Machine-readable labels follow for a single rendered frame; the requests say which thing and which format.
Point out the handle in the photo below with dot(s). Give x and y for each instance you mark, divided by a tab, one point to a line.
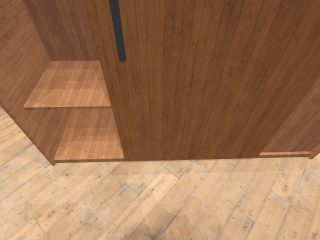
118	30

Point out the wardrobe door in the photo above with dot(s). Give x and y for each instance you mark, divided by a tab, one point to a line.
205	79
301	130

